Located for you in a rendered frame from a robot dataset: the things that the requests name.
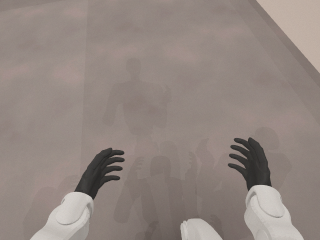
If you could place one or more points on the right robot hand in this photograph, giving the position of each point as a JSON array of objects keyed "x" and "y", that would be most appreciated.
[{"x": 256, "y": 171}]

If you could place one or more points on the right robot thigh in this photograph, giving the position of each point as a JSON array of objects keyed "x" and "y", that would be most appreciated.
[{"x": 198, "y": 229}]

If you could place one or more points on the left robot hand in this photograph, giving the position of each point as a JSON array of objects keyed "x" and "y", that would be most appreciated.
[{"x": 94, "y": 176}]

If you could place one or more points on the robot right forearm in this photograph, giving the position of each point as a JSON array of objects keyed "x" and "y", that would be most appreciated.
[{"x": 266, "y": 216}]

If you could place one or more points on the robot left forearm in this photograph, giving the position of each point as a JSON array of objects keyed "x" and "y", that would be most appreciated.
[{"x": 70, "y": 220}]

